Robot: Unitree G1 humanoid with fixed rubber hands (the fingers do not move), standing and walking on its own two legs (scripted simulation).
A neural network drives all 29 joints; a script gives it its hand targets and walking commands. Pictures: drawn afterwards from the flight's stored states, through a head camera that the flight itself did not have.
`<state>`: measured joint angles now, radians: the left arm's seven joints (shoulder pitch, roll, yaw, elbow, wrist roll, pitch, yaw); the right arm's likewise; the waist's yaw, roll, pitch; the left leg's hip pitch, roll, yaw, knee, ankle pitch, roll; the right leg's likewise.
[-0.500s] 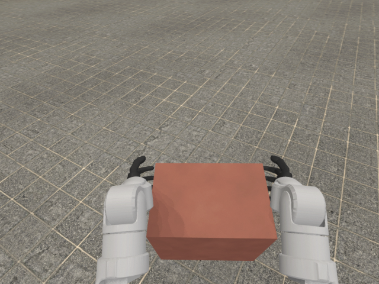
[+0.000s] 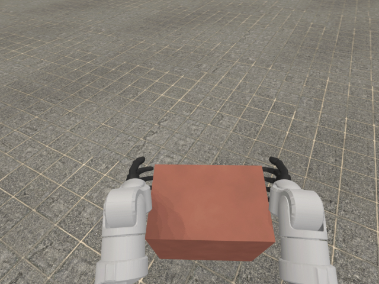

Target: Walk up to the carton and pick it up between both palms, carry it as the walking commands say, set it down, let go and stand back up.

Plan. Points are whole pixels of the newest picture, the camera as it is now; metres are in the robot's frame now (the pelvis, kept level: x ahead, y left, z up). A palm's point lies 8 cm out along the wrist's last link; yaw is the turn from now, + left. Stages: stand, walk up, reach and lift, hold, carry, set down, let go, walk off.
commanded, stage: carry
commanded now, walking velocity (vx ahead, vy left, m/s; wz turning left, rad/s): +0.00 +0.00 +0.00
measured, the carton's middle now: (206, 216) +0.27 +0.00 +0.00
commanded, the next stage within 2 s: none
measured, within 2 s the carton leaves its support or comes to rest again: neither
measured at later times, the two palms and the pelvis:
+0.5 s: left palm (140, 194) +0.27 +0.13 +0.08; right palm (288, 198) +0.26 -0.16 +0.08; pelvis -0.01 -0.01 +0.00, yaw +0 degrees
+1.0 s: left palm (140, 197) +0.27 +0.13 +0.07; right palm (287, 200) +0.26 -0.16 +0.07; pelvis -0.01 -0.01 +0.00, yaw +1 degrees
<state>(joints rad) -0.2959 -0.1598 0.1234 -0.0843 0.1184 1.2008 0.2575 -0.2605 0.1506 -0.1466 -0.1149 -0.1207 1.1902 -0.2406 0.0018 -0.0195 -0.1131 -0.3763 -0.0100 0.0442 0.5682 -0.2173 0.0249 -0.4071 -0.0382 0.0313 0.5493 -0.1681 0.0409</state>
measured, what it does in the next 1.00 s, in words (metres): stands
